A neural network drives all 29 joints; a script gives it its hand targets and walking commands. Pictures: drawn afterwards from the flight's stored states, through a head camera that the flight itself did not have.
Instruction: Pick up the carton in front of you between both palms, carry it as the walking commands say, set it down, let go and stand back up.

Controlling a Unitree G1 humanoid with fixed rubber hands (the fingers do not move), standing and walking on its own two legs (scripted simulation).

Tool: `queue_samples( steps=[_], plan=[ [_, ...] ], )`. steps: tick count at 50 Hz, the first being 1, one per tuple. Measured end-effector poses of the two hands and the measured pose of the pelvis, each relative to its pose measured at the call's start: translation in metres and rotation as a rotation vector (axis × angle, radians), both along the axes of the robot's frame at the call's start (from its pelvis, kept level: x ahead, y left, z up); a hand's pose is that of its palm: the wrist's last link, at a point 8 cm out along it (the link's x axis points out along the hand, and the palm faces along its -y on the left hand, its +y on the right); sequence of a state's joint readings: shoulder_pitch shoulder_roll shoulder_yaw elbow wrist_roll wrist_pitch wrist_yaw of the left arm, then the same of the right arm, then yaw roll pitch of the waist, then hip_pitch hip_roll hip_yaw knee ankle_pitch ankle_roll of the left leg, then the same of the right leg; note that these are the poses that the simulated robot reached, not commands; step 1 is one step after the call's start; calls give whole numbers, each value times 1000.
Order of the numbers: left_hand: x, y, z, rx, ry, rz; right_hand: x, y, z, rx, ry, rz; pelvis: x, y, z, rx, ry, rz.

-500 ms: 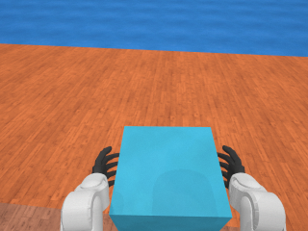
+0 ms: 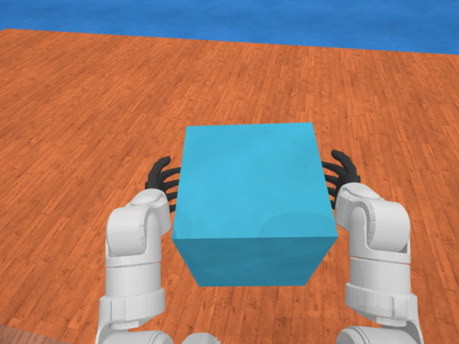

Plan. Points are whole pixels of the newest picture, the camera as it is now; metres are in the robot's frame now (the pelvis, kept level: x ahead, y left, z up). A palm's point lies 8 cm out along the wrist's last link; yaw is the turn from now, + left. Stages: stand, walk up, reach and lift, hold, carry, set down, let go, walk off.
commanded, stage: carry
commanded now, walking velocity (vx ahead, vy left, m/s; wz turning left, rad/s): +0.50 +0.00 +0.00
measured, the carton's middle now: (250, 212) +0.36 +0.01 +0.01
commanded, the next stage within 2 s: none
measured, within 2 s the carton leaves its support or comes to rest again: neither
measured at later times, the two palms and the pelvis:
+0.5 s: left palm (197, 79) +0.71 +0.15 +0.05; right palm (321, 82) +0.68 -0.15 +0.05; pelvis +0.36 +0.02 -0.04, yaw -2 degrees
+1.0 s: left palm (213, 35) +1.02 +0.14 +0.00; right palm (305, 30) +1.04 -0.16 -0.01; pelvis +0.69 -0.03 -0.08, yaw +0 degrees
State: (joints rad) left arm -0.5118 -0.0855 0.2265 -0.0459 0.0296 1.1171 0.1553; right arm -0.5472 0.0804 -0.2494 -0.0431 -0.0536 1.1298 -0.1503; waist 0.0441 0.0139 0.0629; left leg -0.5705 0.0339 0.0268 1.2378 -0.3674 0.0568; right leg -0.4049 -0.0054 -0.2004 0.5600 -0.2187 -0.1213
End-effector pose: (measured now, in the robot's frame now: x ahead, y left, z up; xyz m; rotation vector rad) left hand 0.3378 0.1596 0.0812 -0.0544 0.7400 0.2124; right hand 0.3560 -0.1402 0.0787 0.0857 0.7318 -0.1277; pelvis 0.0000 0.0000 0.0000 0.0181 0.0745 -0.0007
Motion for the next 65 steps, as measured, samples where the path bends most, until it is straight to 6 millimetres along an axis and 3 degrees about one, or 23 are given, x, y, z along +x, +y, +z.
queue_samples(
  steps=[7,13,16,18,23,27,33,38,41,46,50,55,60,62,65],
  plan=[
    [107,-7,13,-33,-73,-2,98,-7,13,8,-71,-37,93,-2,6,-1,23,-12],
    [204,0,15,-39,-149,-18,190,-1,18,-1,-148,-50,196,8,-14,-28,15,-23],
    [257,5,3,-45,-181,-46,236,4,11,-28,-181,-61,252,16,-40,-48,-8,-39],
    [287,5,-9,-47,-160,-67,262,4,1,-54,-161,-65,278,17,-46,-26,-7,-35],
    [345,-7,-31,-53,-35,-97,307,-7,-26,-32,-36,-119,338,24,-39,-35,13,-29],
    [399,-17,-35,-69,-39,-100,355,-17,-29,-19,-40,-147,386,23,-36,-39,27,-28],
    [488,-32,-32,-62,-125,-96,451,-32,-24,-18,-125,-134,474,9,-49,-17,31,-19],
    [565,-41,-45,-11,-184,-75,541,-42,-42,-10,-183,-80,562,-8,-91,7,0,-5],
    [595,-37,-64,7,-116,-58,582,-37,-63,-15,-116,-34,594,-15,-95,-14,3,-14],
    [631,-24,-87,-27,-3,20,634,-24,-84,2,-1,-1,649,-28,-85,6,10,-6],
    [679,-20,-85,-34,-29,39,683,-19,-85,13,-24,2,694,-30,-81,13,21,-3],
    [754,-19,-73,-30,-102,16,750,-18,-76,9,-98,-12,760,-24,-84,3,28,-13],
    [837,-14,-72,-27,-176,-23,824,-14,-72,-17,-174,-27,842,-13,-110,-27,5,-27],
    [873,-14,-79,-30,-196,-53,853,-14,-76,-42,-194,-40,876,-9,-128,-33,-8,-34],
    [914,-20,-95,-23,-146,-98,884,-21,-89,-64,-145,-64,909,-4,-134,-17,-6,-28]
  ],
)
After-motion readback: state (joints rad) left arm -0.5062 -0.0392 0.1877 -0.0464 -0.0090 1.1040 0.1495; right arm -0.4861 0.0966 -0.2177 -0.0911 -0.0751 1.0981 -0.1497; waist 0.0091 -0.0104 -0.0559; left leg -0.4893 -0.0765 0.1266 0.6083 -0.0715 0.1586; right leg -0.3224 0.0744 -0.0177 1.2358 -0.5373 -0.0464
